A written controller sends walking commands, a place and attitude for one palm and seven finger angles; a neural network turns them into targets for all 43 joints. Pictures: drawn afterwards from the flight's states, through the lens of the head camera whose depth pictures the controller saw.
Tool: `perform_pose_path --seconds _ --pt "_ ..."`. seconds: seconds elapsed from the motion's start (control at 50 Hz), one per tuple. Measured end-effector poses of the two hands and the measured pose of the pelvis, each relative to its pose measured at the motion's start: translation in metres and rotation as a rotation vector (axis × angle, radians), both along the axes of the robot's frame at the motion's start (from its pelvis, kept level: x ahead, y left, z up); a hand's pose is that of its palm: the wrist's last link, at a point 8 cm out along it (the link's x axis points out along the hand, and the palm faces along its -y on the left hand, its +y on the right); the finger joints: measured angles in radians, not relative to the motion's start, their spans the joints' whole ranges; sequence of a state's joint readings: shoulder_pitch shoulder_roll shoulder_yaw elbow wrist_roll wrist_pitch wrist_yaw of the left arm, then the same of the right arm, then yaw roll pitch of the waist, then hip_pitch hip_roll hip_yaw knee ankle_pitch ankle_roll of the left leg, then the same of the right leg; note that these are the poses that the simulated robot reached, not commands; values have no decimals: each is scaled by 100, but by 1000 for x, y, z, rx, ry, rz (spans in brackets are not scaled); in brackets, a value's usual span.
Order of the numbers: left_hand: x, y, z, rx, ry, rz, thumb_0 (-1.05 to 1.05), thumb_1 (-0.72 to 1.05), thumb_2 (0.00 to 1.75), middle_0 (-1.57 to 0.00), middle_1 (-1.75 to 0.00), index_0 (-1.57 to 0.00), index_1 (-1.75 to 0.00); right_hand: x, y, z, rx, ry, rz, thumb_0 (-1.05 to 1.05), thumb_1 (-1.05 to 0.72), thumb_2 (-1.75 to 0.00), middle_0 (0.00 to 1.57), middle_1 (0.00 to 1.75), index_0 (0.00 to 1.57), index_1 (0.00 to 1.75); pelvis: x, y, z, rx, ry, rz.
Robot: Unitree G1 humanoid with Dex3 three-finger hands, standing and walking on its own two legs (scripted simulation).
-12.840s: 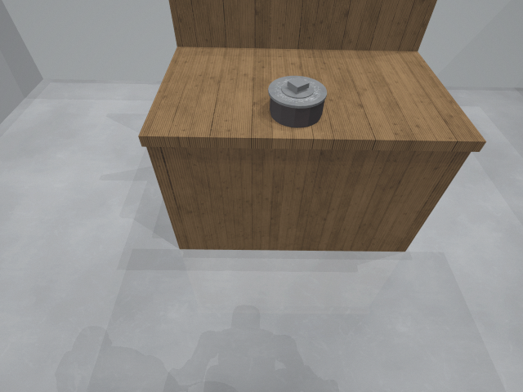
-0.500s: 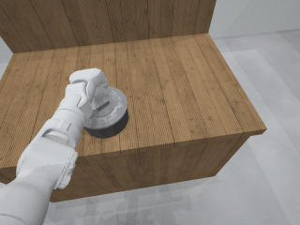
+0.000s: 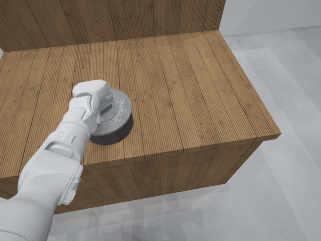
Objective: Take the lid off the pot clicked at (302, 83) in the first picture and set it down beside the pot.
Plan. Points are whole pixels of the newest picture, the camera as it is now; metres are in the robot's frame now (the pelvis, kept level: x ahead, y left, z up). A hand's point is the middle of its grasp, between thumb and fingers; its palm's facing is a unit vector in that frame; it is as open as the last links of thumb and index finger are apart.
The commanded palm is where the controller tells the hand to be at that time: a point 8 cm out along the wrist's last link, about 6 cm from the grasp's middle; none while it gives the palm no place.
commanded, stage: lower the open fingers around the knob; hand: left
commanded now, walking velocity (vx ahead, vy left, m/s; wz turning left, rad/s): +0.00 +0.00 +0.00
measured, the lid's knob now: (100, 105) +0.51 +0.15 +0.01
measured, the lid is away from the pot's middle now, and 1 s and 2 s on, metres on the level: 0.00 0.00 0.00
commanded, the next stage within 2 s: close the fingers and squeeze the knob in 0.20 s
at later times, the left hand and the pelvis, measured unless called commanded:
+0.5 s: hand (99, 109) +0.47 +0.14 +0.03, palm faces -0.39 -0.08 -0.92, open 10.2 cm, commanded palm +0.48 +0.14 +0.09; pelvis +0.00 +0.00 +0.00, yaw +0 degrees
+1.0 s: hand (99, 109) +0.47 +0.14 +0.03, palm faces -0.39 -0.07 -0.92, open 8.2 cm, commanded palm +0.48 +0.13 +0.09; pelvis +0.00 +0.00 +0.00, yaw +0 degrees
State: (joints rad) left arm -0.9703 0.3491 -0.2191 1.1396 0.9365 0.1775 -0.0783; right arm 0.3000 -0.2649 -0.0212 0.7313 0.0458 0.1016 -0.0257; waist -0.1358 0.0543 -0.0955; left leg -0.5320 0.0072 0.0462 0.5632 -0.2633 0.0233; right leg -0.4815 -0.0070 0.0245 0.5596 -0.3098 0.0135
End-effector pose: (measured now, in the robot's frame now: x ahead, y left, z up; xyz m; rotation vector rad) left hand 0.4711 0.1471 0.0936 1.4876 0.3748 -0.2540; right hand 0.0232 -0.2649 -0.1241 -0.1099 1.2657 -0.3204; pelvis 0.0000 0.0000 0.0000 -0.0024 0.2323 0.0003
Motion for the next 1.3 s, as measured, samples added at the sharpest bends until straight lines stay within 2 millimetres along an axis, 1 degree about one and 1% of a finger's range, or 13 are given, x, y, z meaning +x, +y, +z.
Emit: perform_pose_path --seconds 0.2,0.32,0.34,0.48,0.56,0.64,0.76,0.94,1.18,1.3 --pt "3 -2 -1 9 -10 14 0 -24 129 -83 -9 -82 -8 -14 -1 -2 4 29 -17 0 -90 -90 20 30 21 30 -2 -2 -2 -1 12 -1" --pt "2 -4 -1 17 -2 12 0 -24 129 -82 -8 -82 -8 -18 -3 -2 3 34 -25 0 -90 -90 20 30 21 30 -3 -3 -2 -2 10 -2" --pt "2 -4 -1 17 -1 14 0 -23 128 -81 -10 -81 -10 -19 -3 -2 3 35 -25 0 -90 -90 20 30 21 30 -3 -3 -2 -2 10 -1" --pt "1 -5 -2 -2 -4 6 0 -13 109 -63 -50 -63 -50 -19 -4 -2 -2 29 -25 0 -90 -90 20 30 21 30 -3 -3 -2 -2 10 -4" --pt "0 -4 -4 5 -4 9 0 -7 102 -56 -68 -56 -68 -17 -4 -1 -5 22 -25 0 -90 -90 20 30 21 30 -4 -3 -2 -2 8 -3" --pt "0 -3 -4 5 -6 8 0 -3 99 -54 -80 -54 -80 -14 -4 0 -6 16 -23 0 -90 -90 20 30 21 30 -3 -3 -2 -2 10 -2" --pt "1 -3 -4 9 -6 9 0 4 96 -53 -91 -53 -90 -11 -3 -1 -3 13 -21 0 -90 -90 20 30 21 30 -2 -3 -2 -2 11 -2" --pt "2 -4 -5 13 -5 7 0 13 92 -54 -97 -57 -99 -9 -2 -3 6 20 -18 0 -90 -90 20 30 21 30 0 -2 -2 -2 14 -1" --pt "4 -4 -4 -1 1 18 -1 16 82 -55 -99 -61 -102 -5 -2 -3 7 21 -14 0 -90 -90 20 30 21 30 2 -3 -2 -2 12 0" --pt "5 -4 -4 -2 4 13 -1 16 81 -56 -99 -62 -102 -5 -4 -1 -3 16 -18 0 -90 -90 20 30 21 30 1 -3 -2 -2 13 -3"
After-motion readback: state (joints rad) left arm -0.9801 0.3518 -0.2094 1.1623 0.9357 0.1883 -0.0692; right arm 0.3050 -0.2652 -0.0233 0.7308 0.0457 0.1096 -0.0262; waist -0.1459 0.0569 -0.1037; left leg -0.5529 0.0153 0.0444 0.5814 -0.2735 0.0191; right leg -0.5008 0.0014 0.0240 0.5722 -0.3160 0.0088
